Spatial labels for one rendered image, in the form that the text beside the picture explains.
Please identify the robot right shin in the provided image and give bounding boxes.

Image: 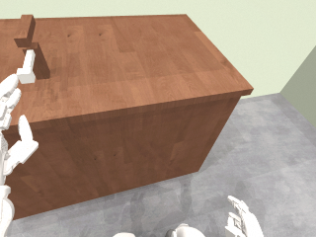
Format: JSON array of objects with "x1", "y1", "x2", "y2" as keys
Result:
[{"x1": 176, "y1": 223, "x2": 189, "y2": 230}]

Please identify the counter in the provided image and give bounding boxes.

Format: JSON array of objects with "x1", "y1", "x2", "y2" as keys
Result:
[{"x1": 0, "y1": 14, "x2": 254, "y2": 221}]

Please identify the right robot thigh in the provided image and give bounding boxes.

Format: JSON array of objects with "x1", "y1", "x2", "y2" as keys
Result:
[{"x1": 171, "y1": 226, "x2": 205, "y2": 237}]

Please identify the tap lever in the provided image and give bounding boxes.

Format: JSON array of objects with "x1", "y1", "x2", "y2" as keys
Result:
[{"x1": 16, "y1": 49, "x2": 36, "y2": 84}]

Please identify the right robot hand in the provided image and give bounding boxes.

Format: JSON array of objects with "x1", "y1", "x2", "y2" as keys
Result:
[{"x1": 225, "y1": 196, "x2": 264, "y2": 237}]

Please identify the robot left forearm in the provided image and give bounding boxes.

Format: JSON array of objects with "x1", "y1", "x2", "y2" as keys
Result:
[{"x1": 0, "y1": 185, "x2": 15, "y2": 237}]

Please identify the left robot hand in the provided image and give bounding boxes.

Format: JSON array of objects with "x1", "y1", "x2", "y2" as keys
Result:
[{"x1": 0, "y1": 74, "x2": 39, "y2": 186}]

